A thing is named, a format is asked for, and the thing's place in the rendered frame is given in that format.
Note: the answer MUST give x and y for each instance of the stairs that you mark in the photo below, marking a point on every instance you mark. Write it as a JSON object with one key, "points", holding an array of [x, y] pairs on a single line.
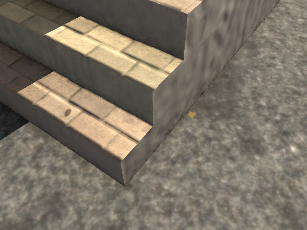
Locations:
{"points": [[110, 79]]}

